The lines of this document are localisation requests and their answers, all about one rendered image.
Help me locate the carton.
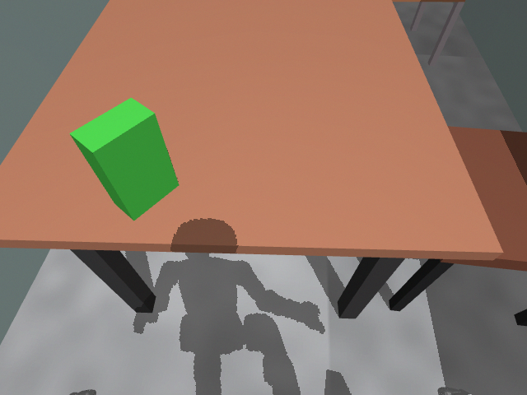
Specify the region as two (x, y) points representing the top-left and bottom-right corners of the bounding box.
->
(69, 98), (179, 221)

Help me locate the table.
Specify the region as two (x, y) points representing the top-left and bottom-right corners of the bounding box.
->
(0, 0), (503, 318)

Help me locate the chair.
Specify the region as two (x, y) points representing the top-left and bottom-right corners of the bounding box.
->
(392, 0), (465, 66)
(389, 126), (527, 326)

